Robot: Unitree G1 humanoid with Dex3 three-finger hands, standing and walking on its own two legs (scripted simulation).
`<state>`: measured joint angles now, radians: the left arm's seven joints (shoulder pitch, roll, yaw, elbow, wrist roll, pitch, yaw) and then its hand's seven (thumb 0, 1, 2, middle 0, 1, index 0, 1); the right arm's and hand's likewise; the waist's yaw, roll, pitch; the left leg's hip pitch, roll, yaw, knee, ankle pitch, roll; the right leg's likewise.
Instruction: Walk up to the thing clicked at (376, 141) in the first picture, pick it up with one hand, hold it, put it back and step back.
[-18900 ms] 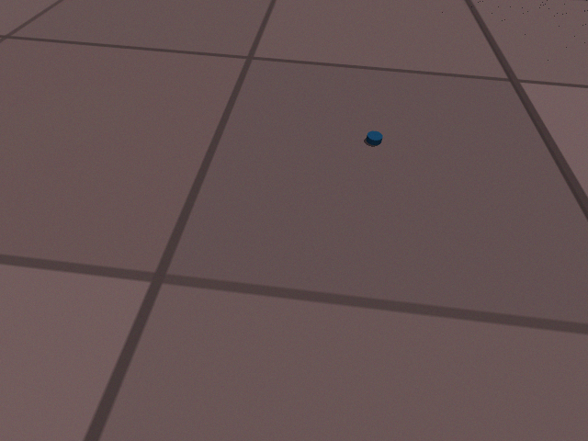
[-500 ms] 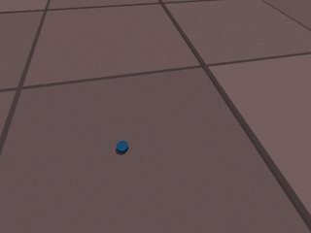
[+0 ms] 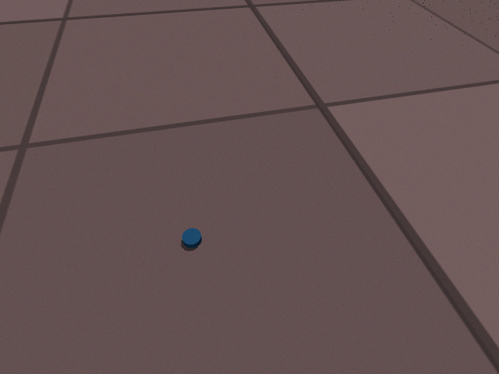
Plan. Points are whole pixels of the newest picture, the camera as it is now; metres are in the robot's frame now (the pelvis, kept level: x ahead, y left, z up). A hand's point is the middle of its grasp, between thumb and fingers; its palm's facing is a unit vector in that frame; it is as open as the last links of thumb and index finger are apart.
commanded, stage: stand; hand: left
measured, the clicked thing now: (192, 238) +0.79 +0.25 -0.77
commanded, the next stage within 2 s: walk up in 0.14 s
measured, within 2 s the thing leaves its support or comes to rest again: neither
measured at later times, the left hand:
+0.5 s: hand out of the picture +0.07 +0.36 -0.18, palm faces -0.02 -0.92 -0.38, open 7.4 cm
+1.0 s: hand (95, 275) +0.33 +0.32 -0.14, palm faces -0.05 -0.91 -0.42, open 7.4 cm
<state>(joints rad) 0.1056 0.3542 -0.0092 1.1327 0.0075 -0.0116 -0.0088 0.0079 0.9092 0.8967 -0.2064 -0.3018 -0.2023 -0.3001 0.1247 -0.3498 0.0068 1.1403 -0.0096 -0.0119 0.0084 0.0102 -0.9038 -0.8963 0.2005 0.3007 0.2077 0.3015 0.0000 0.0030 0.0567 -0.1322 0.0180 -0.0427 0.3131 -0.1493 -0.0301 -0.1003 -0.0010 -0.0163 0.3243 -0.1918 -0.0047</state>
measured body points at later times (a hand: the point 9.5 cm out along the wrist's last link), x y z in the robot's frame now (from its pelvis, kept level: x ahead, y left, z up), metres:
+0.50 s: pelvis +0.08 +0.07 -0.03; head +0.10 +0.08 +0.42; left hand +0.08 +0.40 -0.16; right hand +0.15 -0.27 -0.12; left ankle +0.16 +0.19 -0.75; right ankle -0.01 -0.10 -0.73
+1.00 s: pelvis +0.24 +0.04 -0.02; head +0.25 +0.02 +0.43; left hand +0.33 +0.36 -0.11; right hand +0.28 -0.27 -0.15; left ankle +0.20 +0.18 -0.69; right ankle +0.28 -0.07 -0.75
